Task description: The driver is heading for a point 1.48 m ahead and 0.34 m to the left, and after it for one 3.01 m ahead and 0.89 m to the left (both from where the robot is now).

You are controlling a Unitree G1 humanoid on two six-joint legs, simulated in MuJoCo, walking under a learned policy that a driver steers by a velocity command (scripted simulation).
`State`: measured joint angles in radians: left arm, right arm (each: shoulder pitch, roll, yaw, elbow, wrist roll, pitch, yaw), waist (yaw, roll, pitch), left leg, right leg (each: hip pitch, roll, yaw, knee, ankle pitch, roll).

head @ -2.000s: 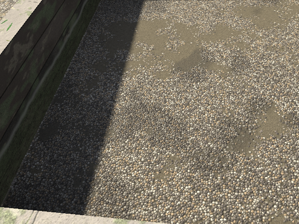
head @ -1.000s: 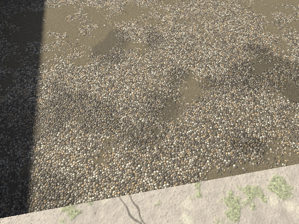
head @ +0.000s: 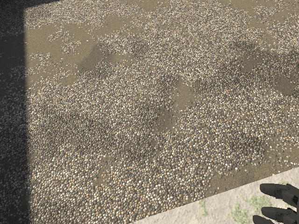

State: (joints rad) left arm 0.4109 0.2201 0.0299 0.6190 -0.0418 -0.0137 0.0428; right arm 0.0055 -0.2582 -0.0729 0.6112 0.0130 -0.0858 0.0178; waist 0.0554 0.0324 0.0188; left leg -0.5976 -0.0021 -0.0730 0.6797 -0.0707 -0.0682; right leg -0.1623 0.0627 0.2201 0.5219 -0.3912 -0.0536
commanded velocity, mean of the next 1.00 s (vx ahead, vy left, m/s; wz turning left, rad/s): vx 0.95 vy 0.00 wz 0.36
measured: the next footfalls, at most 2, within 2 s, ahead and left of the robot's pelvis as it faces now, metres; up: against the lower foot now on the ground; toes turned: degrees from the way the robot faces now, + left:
left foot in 0.10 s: +0.19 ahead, +0.14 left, +0.00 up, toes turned +0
right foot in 0.46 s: +0.41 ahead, -0.08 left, +0.00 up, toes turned +12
